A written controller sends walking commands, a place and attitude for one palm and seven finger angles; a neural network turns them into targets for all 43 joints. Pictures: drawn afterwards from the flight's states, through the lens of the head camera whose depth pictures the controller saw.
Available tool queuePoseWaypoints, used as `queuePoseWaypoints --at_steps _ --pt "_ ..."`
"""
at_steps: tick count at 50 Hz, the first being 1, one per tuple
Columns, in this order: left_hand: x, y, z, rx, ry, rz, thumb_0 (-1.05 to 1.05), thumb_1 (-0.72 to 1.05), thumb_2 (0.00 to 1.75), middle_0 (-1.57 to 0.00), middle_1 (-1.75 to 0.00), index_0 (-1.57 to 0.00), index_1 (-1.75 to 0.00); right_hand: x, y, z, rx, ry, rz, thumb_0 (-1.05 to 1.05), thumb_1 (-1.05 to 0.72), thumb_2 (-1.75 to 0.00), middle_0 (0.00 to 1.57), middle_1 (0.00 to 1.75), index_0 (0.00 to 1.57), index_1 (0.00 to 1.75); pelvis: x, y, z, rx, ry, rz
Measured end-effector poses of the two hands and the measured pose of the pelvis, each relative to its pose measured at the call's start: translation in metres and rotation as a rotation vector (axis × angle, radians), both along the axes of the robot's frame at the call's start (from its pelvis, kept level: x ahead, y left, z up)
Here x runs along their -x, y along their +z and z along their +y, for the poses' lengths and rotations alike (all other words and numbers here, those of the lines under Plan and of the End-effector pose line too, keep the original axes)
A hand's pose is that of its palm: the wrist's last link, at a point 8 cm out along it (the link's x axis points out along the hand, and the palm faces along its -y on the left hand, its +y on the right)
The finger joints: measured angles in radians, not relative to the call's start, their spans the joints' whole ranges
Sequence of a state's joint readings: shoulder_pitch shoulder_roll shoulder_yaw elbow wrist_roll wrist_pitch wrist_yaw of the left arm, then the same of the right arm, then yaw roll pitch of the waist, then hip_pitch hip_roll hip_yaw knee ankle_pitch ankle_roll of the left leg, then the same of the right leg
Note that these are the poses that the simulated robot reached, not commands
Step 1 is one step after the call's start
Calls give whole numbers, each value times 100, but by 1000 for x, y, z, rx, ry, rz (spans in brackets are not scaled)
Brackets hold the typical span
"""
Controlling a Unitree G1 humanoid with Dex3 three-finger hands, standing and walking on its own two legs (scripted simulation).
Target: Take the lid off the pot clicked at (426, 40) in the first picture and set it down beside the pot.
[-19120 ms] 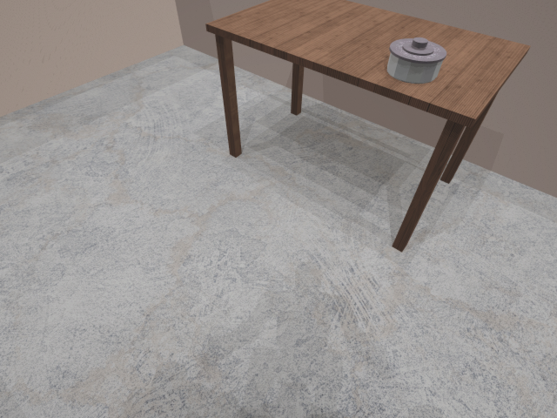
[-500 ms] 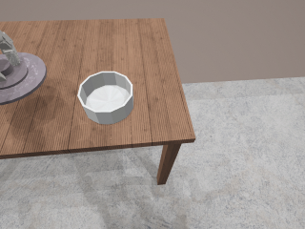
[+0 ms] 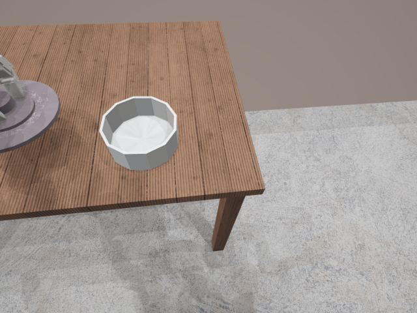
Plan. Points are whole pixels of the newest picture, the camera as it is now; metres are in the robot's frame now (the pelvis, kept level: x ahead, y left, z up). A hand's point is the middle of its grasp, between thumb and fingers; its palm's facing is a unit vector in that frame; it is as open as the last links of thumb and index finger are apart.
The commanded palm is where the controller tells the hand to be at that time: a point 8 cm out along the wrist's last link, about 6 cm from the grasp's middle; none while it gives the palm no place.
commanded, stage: lower the lid onto the table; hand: left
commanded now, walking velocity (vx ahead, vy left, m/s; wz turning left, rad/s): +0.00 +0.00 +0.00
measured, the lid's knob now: out of the picture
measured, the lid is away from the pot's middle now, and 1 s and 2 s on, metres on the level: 0.23 0.23 0.22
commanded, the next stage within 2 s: open the fingers wide in 1.86 s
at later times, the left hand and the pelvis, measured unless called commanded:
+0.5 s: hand out of the picture +0.44 +0.35 +0.11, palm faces -0.45 -0.12 -0.89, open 7.5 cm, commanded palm +0.50 +0.37 +0.18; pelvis -0.01 +0.00 -0.01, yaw +0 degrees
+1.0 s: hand (5, 123) +0.46 +0.36 +0.08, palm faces -0.45 -0.13 -0.88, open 7.5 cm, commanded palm +0.50 +0.36 +0.15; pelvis +0.00 +0.01 -0.01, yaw -1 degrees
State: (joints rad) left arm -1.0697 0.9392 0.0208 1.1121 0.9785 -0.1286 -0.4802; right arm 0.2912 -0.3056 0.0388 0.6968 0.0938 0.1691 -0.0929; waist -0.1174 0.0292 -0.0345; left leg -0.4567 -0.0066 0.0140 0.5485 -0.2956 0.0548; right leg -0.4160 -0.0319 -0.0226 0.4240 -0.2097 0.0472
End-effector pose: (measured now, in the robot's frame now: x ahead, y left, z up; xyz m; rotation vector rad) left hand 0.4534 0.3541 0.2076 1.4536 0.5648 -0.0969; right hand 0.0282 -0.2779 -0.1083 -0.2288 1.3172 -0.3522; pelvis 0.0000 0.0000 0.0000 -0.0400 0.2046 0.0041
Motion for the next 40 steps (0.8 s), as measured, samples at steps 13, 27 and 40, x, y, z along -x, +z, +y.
queuePoseWaypoints --at_steps 13,27,40 --pt "12 -23 6 3 -15 44 1 25 65 -68 -97 -69 -97 -3 -1 -4 28 12 5 0 -90 -89 21 30 21 30 3 -3 -2 7 7 9" --pt "3 -42 3 6 -49 49 1 25 65 -68 -97 -69 -97 19 0 1 54 -21 26 0 -90 -89 21 30 21 30 5 -7 4 13 -3 23" --pt "-8 -58 8 10 -50 66 1 25 65 -68 -97 -68 -97 42 -1 10 55 -59 92 0 -90 -89 21 30 21 30 3 -10 11 20 -12 54"
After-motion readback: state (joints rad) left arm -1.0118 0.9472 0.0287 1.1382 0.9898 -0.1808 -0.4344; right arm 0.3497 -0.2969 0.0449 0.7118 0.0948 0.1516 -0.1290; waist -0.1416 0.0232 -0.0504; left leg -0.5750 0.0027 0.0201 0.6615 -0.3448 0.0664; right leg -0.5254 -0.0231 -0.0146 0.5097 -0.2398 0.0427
